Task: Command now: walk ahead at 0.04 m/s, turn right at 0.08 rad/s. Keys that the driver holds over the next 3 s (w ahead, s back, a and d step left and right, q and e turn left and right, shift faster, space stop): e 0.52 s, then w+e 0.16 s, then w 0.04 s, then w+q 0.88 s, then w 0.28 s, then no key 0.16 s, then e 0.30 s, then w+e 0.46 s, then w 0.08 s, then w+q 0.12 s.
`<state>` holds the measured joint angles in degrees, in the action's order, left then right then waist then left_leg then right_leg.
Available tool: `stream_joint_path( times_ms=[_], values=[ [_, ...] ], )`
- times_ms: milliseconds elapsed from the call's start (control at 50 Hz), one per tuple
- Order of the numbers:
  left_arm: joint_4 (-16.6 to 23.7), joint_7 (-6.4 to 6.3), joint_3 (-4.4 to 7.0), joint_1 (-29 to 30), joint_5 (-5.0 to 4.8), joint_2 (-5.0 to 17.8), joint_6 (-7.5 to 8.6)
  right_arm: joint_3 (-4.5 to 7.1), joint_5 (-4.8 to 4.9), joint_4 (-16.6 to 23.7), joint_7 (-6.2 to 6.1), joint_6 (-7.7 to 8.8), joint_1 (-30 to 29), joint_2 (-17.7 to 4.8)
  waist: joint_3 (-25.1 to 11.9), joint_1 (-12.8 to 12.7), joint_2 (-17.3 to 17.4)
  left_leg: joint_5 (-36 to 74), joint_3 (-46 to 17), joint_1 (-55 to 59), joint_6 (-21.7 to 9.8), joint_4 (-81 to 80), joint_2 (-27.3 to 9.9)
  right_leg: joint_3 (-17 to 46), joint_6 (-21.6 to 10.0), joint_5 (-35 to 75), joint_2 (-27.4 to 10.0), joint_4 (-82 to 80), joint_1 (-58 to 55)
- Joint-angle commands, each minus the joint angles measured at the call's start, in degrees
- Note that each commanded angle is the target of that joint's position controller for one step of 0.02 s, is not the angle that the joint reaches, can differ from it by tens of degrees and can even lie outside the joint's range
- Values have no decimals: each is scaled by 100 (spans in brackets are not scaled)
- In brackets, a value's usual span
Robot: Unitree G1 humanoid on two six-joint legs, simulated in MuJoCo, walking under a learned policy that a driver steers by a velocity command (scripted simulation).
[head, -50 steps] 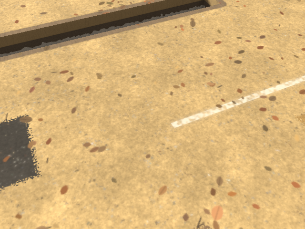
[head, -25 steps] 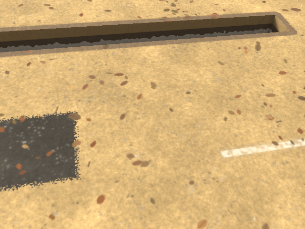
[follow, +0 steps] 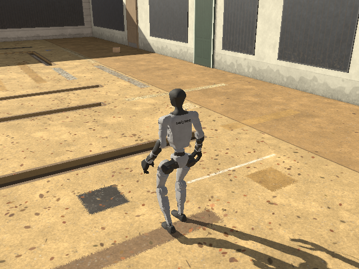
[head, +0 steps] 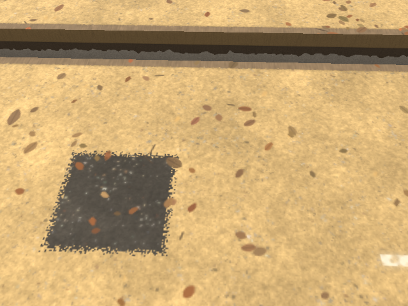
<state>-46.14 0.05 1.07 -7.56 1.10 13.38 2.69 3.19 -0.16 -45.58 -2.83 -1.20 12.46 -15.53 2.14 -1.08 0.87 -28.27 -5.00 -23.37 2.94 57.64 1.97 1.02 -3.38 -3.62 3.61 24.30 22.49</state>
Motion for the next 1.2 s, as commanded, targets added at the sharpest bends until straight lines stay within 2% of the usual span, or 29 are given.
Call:
stream_joint_path(
  times_ms=[20,80,160,180,200,220,240,280,300,340,420,520,580,620,640,660,680,700,740,780,840,940,1040,1080,1120,1140,1160,1180,1200],
  values=[
    [348,-30,262,82,-23,1009,-18,8,7,171,-82,40,539,-166,-673,162,-897,-49,235,408,55,-1156,21,1629,-1031,41,-1175,-932,-609],
    [459,-101,350,38,-141,1158,-83,68,77,181,-91,56,394,-420,-765,128,-912,608,107,569,-72,-1805,30,2167,-1059,-819,-1384,-1081,-729],
    [541,-226,376,34,-285,1045,-242,114,35,117,-14,148,565,-434,-627,376,-793,1434,292,1510,-436,-3198,68,2095,-584,-1570,-999,-917,-58],
    [583,-241,343,-6,-292,898,-253,177,-35,131,-34,165,765,-652,-679,440,-533,1388,-85,2046,-651,-3512,-486,1890,-302,-1876,-774,-482,482],
    [828,-219,304,232,-295,651,-217,300,-150,107,-54,148,838,-1118,-429,378,735,1032,-1207,1984,-1249,-4011,-1449,904,27,-2280,-77,662,1384],
    [888,-192,346,191,-242,743,-146,322,-280,270,-37,174,421,-1139,-310,317,1570,1933,-2209,1535,-1834,-4464,-2438,369,224,-2861,238,2092,1637],
    [739,-172,479,-115,-188,1053,-146,218,-315,478,-60,257,36,-797,-419,136,1056,2721,-1947,1435,-1901,-4326,-2415,682,348,-2758,35,3190,1506],
    [381,-195,536,-782,-177,995,-313,144,-90,674,-55,357,-562,-545,-536,-171,472,3623,-918,1608,-1458,-3947,-1845,655,552,-2180,17,4140,1522],
    [363,-203,513,-827,-155,878,-379,117,-20,672,-41,368,-546,-503,-497,-124,400,4010,-647,1662,-1424,-3873,-1788,631,662,-2009,-32,4488,1624],
    [540,-178,451,-599,-205,711,-442,116,-32,610,-42,316,-347,-520,-374,4,489,4127,-169,1710,-1450,-3898,-1597,378,838,-1682,-149,4412,1701],
    [1024,-50,325,73,-234,545,-464,208,-52,532,-116,164,76,-779,-391,388,705,4025,59,2264,-1570,-3862,-1754,65,996,-1531,-444,3235,1675],
    [1346,131,334,151,-239,656,-486,339,39,598,-9,145,-22,-1130,-479,407,896,4113,356,1888,-1549,-3679,-1980,-449,698,-1740,-468,2046,598],
    [1443,195,370,80,-273,657,-521,394,199,578,88,220,-41,-1220,-512,309,888,2233,338,1655,-1332,-3650,-2100,-646,280,-1566,-380,1081,-42],
    [1107,160,524,-749,-306,845,-472,307,179,502,134,263,23,-903,-690,-32,474,1053,792,782,-957,-2773,-1755,-729,-87,-1369,-64,257,-1575],
    [960,77,708,-1486,-327,1305,-424,171,10,596,181,305,-81,-488,-922,-322,-655,374,1403,-520,-503,-907,-1284,712,-490,-1467,-995,-116,-2840],
    [1129,90,802,-1762,-241,2052,-255,72,-97,1198,212,464,-579,-243,-913,-405,-1924,-1020,1051,-2861,-182,795,-200,3974,-1753,-2234,-2486,-841,-3580],
    [1079,142,682,-1822,-167,1605,-67,185,112,1252,262,623,-1017,-689,-737,-661,-1111,-773,90,-3318,-266,1421,-398,4246,-2017,-2860,-2669,-1307,-3257],
    [1081,125,538,-1486,-169,1246,35,246,238,1220,334,694,-959,-908,-307,-370,-1084,-106,32,-3365,-434,1355,-610,3629,-1716,-2894,-2470,-1340,-2925],
    [1185,88,371,-838,-221,807,85,284,22,864,340,716,-514,-941,-40,10,-663,1075,107,-2799,-418,686,-910,2321,-1184,-1792,-1857,-1282,-2248],
    [1213,48,351,-696,-109,838,116,259,-22,662,396,694,-262,-804,-150,117,-722,1891,326,-2211,-290,497,-901,1519,-1019,-547,-1523,-1441,-1908],
    [984,8,368,-1035,-88,927,176,162,42,603,411,642,-384,-580,-134,-8,-467,2558,414,-2260,-176,-60,-894,846,-895,600,-1443,-1481,-2037],
    [676,-13,376,-1281,-85,1039,224,26,150,781,499,649,-969,-380,217,-289,-557,3430,478,-2076,-275,-1526,-738,245,-702,517,-1448,-1757,-2072],
    [388,-30,400,-1483,-152,1095,198,-58,177,1060,682,706,-1467,-279,497,-430,-415,3162,579,-2138,-569,-2318,-517,-137,-642,1097,-1734,-1597,-2698],
    [359,-64,413,-1411,-153,1161,152,-46,171,1155,746,717,-1437,-322,324,-301,-506,2740,768,-1805,-760,-2467,-324,-327,-534,2430,-1776,-1160,-2932],
    [391,-139,447,-1356,-128,1330,76,65,152,1137,737,674,-993,-557,-251,-2,-797,2153,1123,-950,-986,-2355,90,-503,-388,4811,-1729,-194,-3157],
    [416,-179,452,-1298,-112,1393,17,186,159,1009,707,649,-290,-790,-705,391,-826,2078,1224,-10,-1146,-2451,324,-633,-287,5516,-1631,807,-3011],
    [482,-214,432,-1251,-122,1401,25,332,175,870,626,622,569,-1081,-1165,868,-645,2459,876,1567,-1392,-2690,231,-762,-90,5009,-1477,2127,-2072],
    [752,-173,252,-1662,4,875,150,499,75,809,517,581,1376,-1725,-2050,835,621,2383,-1622,4083,-2288,-2594,-1358,-759,270,1701,-798,4565,293],
    [756,-50,106,-1822,-13,622,362,424,139,786,521,616,1409,-1538,-2958,650,1136,1526,-4357,5125,-2998,-3616,-2266,327,400,-2806,146,5911,1645]
  ],
)
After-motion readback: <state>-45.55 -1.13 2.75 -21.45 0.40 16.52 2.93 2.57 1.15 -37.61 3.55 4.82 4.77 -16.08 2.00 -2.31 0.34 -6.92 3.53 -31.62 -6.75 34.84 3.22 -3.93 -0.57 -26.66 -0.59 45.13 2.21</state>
